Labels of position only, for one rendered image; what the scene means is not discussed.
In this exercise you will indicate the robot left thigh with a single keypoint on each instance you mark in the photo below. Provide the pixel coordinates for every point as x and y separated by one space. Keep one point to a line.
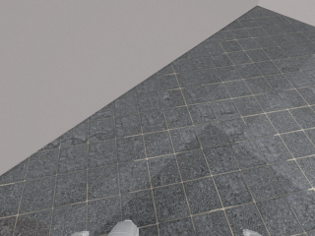
124 228

